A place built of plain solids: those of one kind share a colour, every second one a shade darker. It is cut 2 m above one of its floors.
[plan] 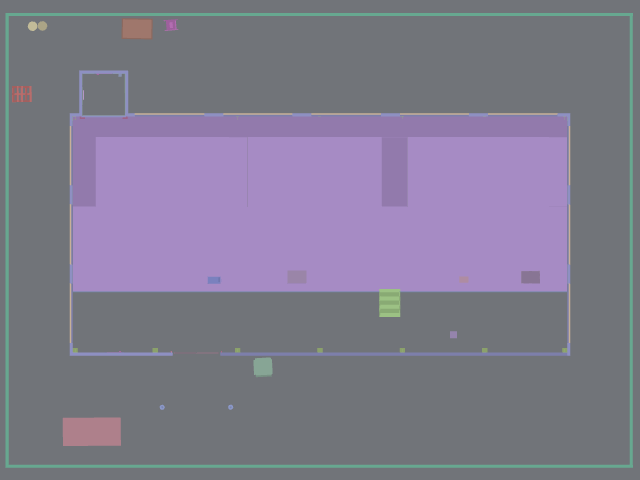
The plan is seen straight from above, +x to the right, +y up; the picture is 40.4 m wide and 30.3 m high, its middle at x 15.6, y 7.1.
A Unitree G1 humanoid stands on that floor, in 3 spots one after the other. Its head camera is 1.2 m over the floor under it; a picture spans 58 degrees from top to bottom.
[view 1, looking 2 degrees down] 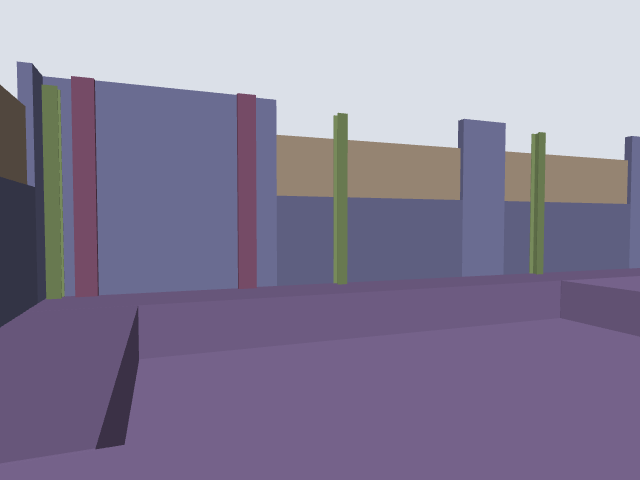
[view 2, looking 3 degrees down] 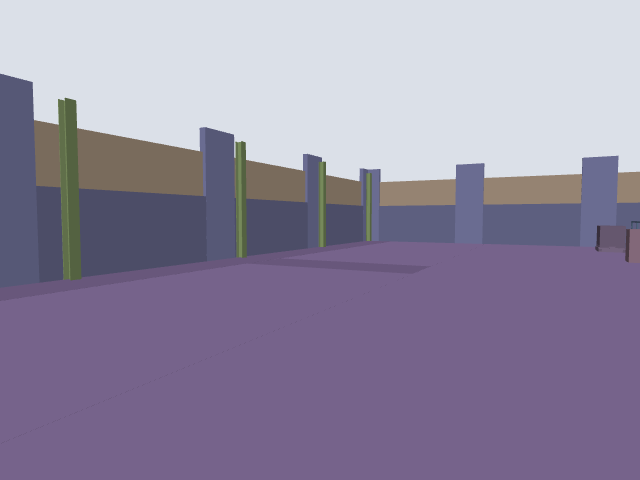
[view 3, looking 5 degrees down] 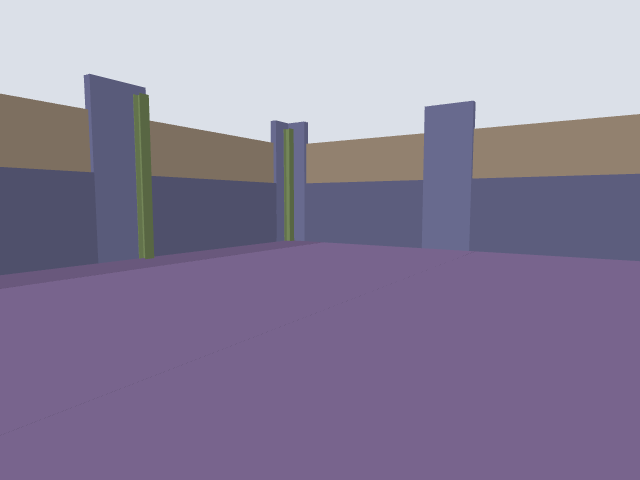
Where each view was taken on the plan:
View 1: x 1.80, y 6.65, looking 70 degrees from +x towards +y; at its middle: wall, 8.79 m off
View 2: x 10.50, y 6.65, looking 28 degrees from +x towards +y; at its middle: steel_column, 17.55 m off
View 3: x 20.30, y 6.65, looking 33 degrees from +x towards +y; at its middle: wall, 13.05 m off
